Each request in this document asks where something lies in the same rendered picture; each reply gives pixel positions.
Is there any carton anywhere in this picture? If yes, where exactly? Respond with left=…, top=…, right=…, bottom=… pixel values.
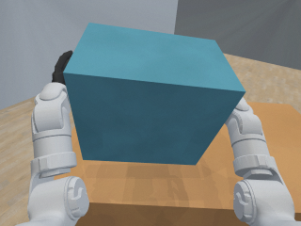
left=63, top=23, right=246, bottom=166

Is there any robot left upper arm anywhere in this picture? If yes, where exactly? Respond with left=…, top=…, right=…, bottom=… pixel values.
left=15, top=176, right=89, bottom=226

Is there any robot right upper arm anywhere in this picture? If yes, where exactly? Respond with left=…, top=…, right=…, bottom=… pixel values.
left=233, top=179, right=301, bottom=226

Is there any left robot forearm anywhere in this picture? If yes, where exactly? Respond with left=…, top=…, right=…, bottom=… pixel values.
left=27, top=82, right=77, bottom=220

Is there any robot left hand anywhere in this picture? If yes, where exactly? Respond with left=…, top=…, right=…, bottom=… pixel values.
left=52, top=50, right=73, bottom=86

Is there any pedestal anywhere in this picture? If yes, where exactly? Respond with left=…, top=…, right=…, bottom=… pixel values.
left=54, top=102, right=301, bottom=226

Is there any right robot forearm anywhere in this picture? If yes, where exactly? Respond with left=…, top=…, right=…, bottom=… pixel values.
left=225, top=97, right=295, bottom=217

